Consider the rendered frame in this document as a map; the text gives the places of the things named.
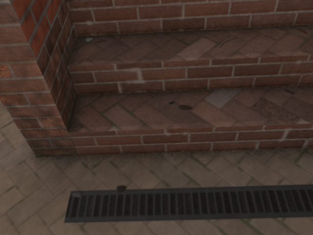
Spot stairs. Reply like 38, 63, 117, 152
67, 0, 313, 156

